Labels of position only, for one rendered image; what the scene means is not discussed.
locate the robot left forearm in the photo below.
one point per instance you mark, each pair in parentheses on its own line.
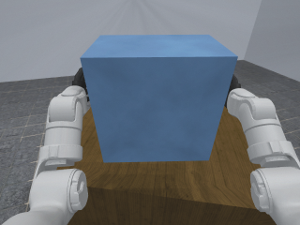
(63,135)

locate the robot right upper arm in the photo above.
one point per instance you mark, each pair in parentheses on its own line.
(276,191)

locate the left robot hand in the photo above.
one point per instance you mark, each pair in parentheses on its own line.
(79,80)

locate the pedestal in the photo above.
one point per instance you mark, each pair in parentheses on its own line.
(194,192)

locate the carton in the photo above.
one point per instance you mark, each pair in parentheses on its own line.
(157,98)

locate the robot left upper arm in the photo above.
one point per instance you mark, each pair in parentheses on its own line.
(56,196)

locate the right robot hand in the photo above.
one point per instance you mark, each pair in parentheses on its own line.
(234,85)

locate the robot right forearm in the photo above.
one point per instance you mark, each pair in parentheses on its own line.
(267,144)

